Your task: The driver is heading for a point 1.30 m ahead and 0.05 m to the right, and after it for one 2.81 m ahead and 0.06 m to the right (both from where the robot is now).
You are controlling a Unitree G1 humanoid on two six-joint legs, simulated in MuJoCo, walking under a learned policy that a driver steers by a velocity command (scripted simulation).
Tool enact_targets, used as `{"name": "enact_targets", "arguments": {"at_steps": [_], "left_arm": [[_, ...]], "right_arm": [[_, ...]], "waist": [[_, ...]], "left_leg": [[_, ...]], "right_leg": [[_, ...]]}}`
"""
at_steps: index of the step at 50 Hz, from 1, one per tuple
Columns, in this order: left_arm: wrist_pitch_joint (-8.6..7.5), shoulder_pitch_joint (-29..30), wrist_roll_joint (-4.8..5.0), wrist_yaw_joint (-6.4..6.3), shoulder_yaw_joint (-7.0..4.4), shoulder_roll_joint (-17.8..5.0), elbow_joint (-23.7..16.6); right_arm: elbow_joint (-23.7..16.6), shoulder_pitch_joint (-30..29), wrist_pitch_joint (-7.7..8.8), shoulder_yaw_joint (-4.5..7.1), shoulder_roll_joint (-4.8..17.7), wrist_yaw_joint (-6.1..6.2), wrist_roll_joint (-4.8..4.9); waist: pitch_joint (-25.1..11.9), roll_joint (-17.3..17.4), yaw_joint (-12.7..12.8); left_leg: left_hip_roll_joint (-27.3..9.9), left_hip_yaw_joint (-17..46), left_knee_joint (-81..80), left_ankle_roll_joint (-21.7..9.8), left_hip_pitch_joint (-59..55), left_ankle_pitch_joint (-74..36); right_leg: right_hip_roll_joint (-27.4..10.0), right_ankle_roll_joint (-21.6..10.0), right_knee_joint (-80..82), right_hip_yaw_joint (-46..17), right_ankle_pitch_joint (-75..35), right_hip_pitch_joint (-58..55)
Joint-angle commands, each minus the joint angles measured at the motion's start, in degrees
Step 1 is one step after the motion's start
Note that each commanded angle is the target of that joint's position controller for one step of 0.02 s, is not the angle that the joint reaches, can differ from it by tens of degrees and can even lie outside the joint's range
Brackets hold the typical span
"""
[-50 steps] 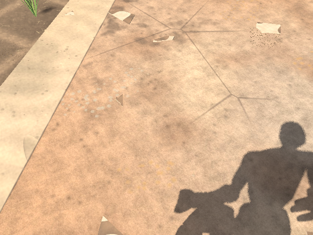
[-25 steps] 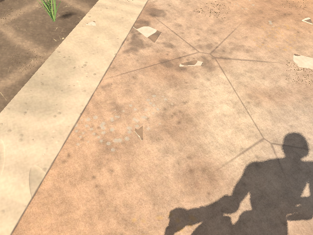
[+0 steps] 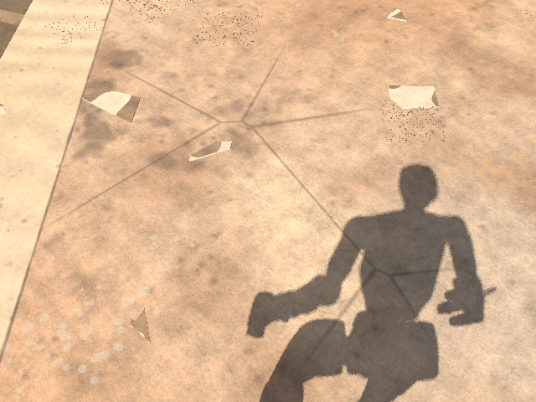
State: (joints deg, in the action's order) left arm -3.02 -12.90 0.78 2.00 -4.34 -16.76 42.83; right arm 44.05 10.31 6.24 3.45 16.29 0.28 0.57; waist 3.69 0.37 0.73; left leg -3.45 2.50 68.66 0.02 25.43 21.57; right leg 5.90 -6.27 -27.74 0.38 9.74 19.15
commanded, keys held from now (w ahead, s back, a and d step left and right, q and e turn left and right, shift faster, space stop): w+e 0.32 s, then w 0.36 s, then w+q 0.32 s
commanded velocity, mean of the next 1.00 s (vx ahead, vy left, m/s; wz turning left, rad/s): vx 0.50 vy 0.00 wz -0.23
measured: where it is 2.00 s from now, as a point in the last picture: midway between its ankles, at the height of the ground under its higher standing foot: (293, 191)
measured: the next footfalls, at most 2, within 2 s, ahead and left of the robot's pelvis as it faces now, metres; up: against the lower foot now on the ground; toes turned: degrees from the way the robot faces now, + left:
left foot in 0.32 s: +0.38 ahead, +0.14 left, +0.00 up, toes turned -15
right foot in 0.80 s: +0.55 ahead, -0.19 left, +0.00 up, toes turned -16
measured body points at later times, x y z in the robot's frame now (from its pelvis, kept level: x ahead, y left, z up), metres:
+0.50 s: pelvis +0.29 +0.05 +0.01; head +0.31 +0.06 +0.46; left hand +0.48 +0.28 -0.10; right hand +0.31 -0.24 -0.10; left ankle +0.34 +0.15 -0.73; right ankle +0.21 -0.07 -0.65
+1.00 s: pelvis +0.52 -0.08 +0.01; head +0.54 -0.09 +0.46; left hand +0.69 +0.17 -0.09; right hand +0.55 -0.37 -0.12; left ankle +0.54 +0.08 -0.65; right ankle +0.51 -0.18 -0.73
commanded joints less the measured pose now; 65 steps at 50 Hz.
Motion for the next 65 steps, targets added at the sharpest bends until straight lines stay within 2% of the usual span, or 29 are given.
{"name": "enact_targets", "arguments": {"at_steps": [1, 6, 10, 13, 15, 16, 17, 18, 19, 20, 21, 23, 26, 30, 35, 37, 39, 40, 41, 42, 43, 44, 46, 48, 51, 55, 61, 64, 65], "left_arm": [[-1.3, 0.98, -0.26, -0.93, -1.52, -6.66, -5.04], [-0.7, -2.24, 0.38, -2.52, -2.28, -9.15, -4.47], [0.1, -6.09, 0.77, -2.71, -2.37, -9.19, -3.45], [0.53, -6.49, 0.63, -3.0, -2.35, -8.66, -3.49], [0.72, -5.04, 0.35, -3.01, -1.91, -7.19, -4.19], [0.49, -4.72, -0.07, -2.78, -0.74, -4.06, -5.06], [-0.01, -11.32, 0.08, -2.9, 0.49, 0.07, -6.21], [-0.43, -14.62, 1.68, -2.91, 0.56, -2.57, -6.2], [-0.34, -10.87, 1.9, -2.96, -0.54, -7.38, -5.13], [-0.16, -5.36, 1.02, -2.92, -0.77, -8.27, -6.04], [-0.27, -2.03, 0.14, -2.85, -0.71, -7.44, -7.02], [-0.35, -1.58, 0.14, -2.32, -0.62, -5.49, -7.48], [-0.21, -0.82, -0.06, -1.92, 0.27, -2.85, -7.98], [-0.9, 5.8, -0.33, -1.27, 1.53, -1.05, -9.45], [-1.53, 13.74, 0.42, -0.26, 1.51, -1.81, -11.57], [-2.02, 14.3, 0.5, 0.16, 1.08, -2.77, -12.29], [-2.39, 7.42, 0.16, -0.03, -0.29, -5.14, -10.44], [-2.36, -0.42, -0.4, -0.61, -1.73, -7.95, -8.28], [-2.03, -11.19, -1.54, -1.5, -3.03, -12.79, -7.02], [-1.37, -12.17, -1.96, -1.42, -3.18, -15.11, -6.53], [-1.36, -11.85, -1.27, -1.32, -2.02, -9.91, -6.37], [-1.53, -8.74, -0.69, -1.36, -1.14, -7.55, -6.08], [-2.05, -2.32, -1.07, -0.95, -0.24, -4.48, -5.79], [-3.0, 0.59, -1.49, -0.88, -0.2, -3.22, -5.01], [-3.87, 0.99, -1.68, -1.4, -0.95, -4.48, -3.22], [-3.52, -0.12, -1.59, -2.25, -1.62, -6.39, -1.38], [-1.76, -4.7, 0.01, -2.74, -2.8, -9.37, 1.63], [-0.47, -4.07, 0.74, -3.07, -3.46, -11.74, 1.92], [0.1, -3.36, 0.97, -3.22, -3.54, -12.27, 1.8]], "right_arm": [[-3.99, 1.51, -0.04, 1.91, 6.51, 0.16, -1.12], [-6.81, -7.83, -0.69, 0.43, 3.15, 0.02, -1.36], [-8.56, -13.28, 0.11, 0.49, 4.29, -1.01, -0.12], [-8.69, -12.02, 0.99, 1.42, 6.68, -1.65, 0.13], [-6.79, -4.58, 1.6, 2.51, 8.18, -1.4, -0.08], [-5.92, 2.8, 1.95, 3.37, 10.58, -0.99, -1.17], [-4.9, 10.03, 1.67, 4.4, 15.55, -0.72, -2.32], [-2.65, 12.83, 1.06, 4.45, 14.59, -1.39, -1.01], [-3.69, 9.79, 0.84, 3.07, 9.2, -1.4, -0.36], [-3.93, 7.16, 0.29, 2.31, 6.97, -1.23, -0.6], [-3.79, 4.93, -0.05, 1.77, 5.93, -1.25, -1.11], [-3.11, 3.38, 0.03, 1.06, 4.41, -1.14, -1.5], [-1.56, 4.54, 0.45, 1.4, 5.85, -1.08, -0.47], [-0.03, 5.96, -0.21, 1.97, 8.68, -0.79, 0.13], [2.73, 11.23, -1.42, 1.9, 9.9, -0.96, 1.07], [3.53, 12.04, -2.18, 1.98, 10.52, -0.81, 1.31], [3.6, 10.74, -2.75, 2.07, 11.43, -0.49, 1.43], [3.35, 10.72, -2.63, 1.44, 9.83, -0.46, 1.06], [1.18, 9.91, -2.18, -0.21, 5.58, -0.48, -0.69], [0.36, 16.44, -1.16, -1.51, 0.98, -0.41, 0.32], [1.16, 13.45, -0.88, 0.12, 7.35, -0.45, 1.61], [-0.09, 9.51, -0.86, 0.8, 8.87, -0.57, 2.13], [-0.32, 6.73, -1.63, 1.03, 7.51, -0.33, 1.04], [0.17, 8.38, -3.17, 0.94, 5.16, -0.4, 1.28], [-1.1, 6.11, -4.43, 0.83, 3.5, -0.36, 0.94], [-3.01, 0.38, -4.2, 0.31, 2.36, -1.58, 0.68], [-7.79, -9.65, -4.2, -0.1, 2.56, -3.5, 0.6], [-8.88, -7.26, -4.53, 1.12, 4.83, -3.89, 0.49], [-7.73, -1.45, -4.68, 2.27, 6.64, -3.75, 0.65]], "waist": [[-6.34, -1.35, -2.0], [-3.96, -3.69, 1.09], [-4.01, -5.48, 3.66], [-4.34, -7.11, 2.21], [-6.68, -8.04, -2.09], [-12.92, -5.01, -5.6], [-21.37, 8.47, -4.35], [-22.65, 19.44, -3.77], [-14.57, 10.97, -5.31], [-9.23, 6.27, -5.56], [-5.58, 3.79, -4.65], [-3.56, 5.4, -2.25], [-3.65, 5.3, -1.41], [-2.94, 3.88, -3.3], [-1.23, 4.15, -6.07], [-0.8, 4.69, -5.0], [-4.15, 4.62, -0.11], [-9.52, 3.55, 3.59], [-19.12, -3.9, 7.78], [-25.06, -17.96, 4.35], [-20.74, -11.56, 6.23], [-13.52, -9.75, 5.44], [-7.12, -6.9, 1.98], [-5.22, -7.25, -0.77], [-3.04, -4.6, -1.74], [-1.28, -3.44, -0.24], [1.85, -2.53, 3.03], [-1.69, -4.9, 0.17], [-5.13, -5.16, -3.35]], "left_leg": [[-3.22, 2.0, -5.93, 1.46, 9.4, -3.3], [0.15, -0.13, -27.32, 4.34, 6.14, -20.51], [2.9, 0.64, -36.99, 3.94, 2.46, -25.8], [3.17, 2.09, -40.21, 1.86, 0.42, -20.03], [3.34, 0.72, -43.23, -0.72, -9.56, -18.17], [-3.0, 6.11, -42.11, -3.93, -22.23, -16.36], [-16.01, 27.06, -44.5, -11.52, -41.71, -9.36], [-21.68, 46.89, -50.94, -16.71, -45.68, 7.96], [-18.83, 41.06, -53.01, -14.51, -39.58, 14.19], [-15.94, 31.48, -52.75, -12.17, -32.6, 9.09], [-13.37, 25.28, -53.68, -11.59, -25.89, 1.63], [-10.0, 17.73, -55.91, -11.04, -19.33, -7.86], [-9.74, 12.57, -58.52, -12.85, -18.01, -15.79], [-8.62, 5.94, -60.14, -12.33, -17.48, -21.13], [-9.37, 4.13, -58.26, -10.69, -20.02, -22.2], [-10.65, 5.83, -55.92, -9.94, -22.07, -24.07], [-9.28, 4.76, -48.5, -8.07, -21.18, -33.45], [-6.15, 2.41, -38.66, -6.28, -17.03, -35.69], [-1.99, -0.54, -19.91, -3.53, -5.11, -19.22], [5.01, -0.35, -3.14, -0.97, 12.94, 11.91], [2.36, 4.5, 3.62, -0.86, 18.36, 10.92], [0.16, 3.76, 4.28, -1.13, 20.88, 5.7], [-3.13, 2.96, 0.27, -0.63, 17.14, -2.05], [-4.35, 3.28, -1.66, -0.05, 12.22, -5.53], [-4.57, 3.94, -5.4, 1.05, 14.11, -10.39], [-3.93, 2.06, -18.59, 0.86, 13.87, -21.88], [-2.49, -2.91, -30.43, -2.32, 14.39, -20.23], [2.08, -7.65, -31.54, -5.51, 6.85, -11.44], [4.81, -9.35, -32.6, -7.04, -0.91, -10.01]], "right_leg": [[-15.65, -11.87, 14.42, -20.59, -14.35, -10.0], [-10.3, -7.96, 14.07, -13.29, -12.25, -3.29], [-11.52, -6.24, 10.97, -17.26, -4.83, -5.26], [-13.7, -5.05, 5.79, -22.94, -2.61, -9.87], [-11.63, -2.87, -0.54, -23.15, -5.59, -9.08], [-8.47, -0.7, -12.7, -19.71, -3.8, -4.52], [-0.71, 3.52, -32.15, -11.73, 14.01, 11.18], [-1.6, 4.85, -44.0, -10.34, 24.74, 24.33], [-4.54, 5.25, -48.2, -11.74, 19.79, 27.49], [-6.39, 5.32, -48.09, -9.37, 15.22, 27.0], [-7.7, 5.21, -45.38, -8.62, 12.35, 25.45], [-9.93, 4.87, -39.69, -8.18, 9.15, 20.89], [-11.05, 5.55, -31.78, -5.68, 7.43, 20.28], [-11.5, 6.38, -17.12, -2.92, -3.65, 17.85], [-9.09, 5.91, -6.0, -0.84, -8.43, 13.12], [-8.14, 4.78, -2.8, -0.96, -5.47, 11.11], [-6.23, 2.97, 1.6, 0.34, -5.27, -0.58], [-7.41, 1.36, 1.27, -0.62, -6.16, -13.33], [-20.17, -2.62, -0.9, -13.61, -8.03, -30.49], [-31.36, -9.95, 5.91, -36.67, 3.91, -41.56], [-29.55, -9.06, 8.73, -37.52, 11.09, -37.46], [-27.6, -7.15, 9.73, -28.58, 9.53, -31.32], [-23.07, -5.44, 13.66, -18.08, 2.12, -19.21], [-21.46, -4.94, 17.41, -11.51, -3.49, -12.7], [-21.67, -5.34, 19.87, -4.76, -10.62, -10.91], [-20.12, -3.87, 20.75, 3.54, -12.88, -12.3], [-22.78, -1.99, 18.18, 8.73, -15.52, -21.13], [-23.0, -0.11, 8.2, 11.18, -39.1, -24.7], [-21.99, 0.87, -0.45, 12.4, -46.8, -23.87]]}}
